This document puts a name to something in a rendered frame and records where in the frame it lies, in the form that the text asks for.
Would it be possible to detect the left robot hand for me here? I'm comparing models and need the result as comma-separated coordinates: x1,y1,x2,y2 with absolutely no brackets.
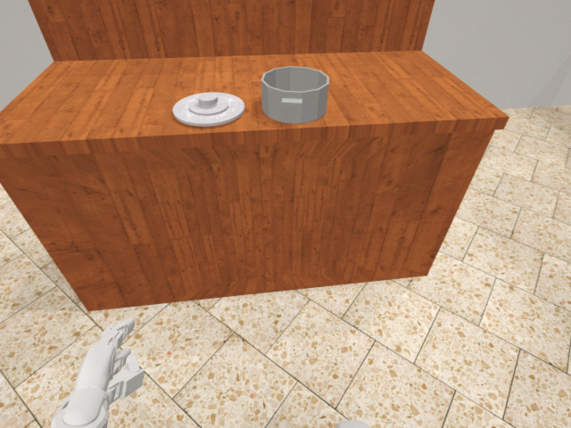
73,318,145,405

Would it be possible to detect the knob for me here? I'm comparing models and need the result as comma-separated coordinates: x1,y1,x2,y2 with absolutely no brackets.
198,93,218,105

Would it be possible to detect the pot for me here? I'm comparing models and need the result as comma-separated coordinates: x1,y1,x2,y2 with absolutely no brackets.
261,66,329,124

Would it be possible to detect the lid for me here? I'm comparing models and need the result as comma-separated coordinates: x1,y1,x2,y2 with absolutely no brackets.
173,92,244,127

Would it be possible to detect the robot left forearm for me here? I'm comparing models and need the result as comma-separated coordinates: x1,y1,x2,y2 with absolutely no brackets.
51,388,109,428

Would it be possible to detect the table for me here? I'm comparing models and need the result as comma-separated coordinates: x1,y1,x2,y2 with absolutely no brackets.
0,0,509,311

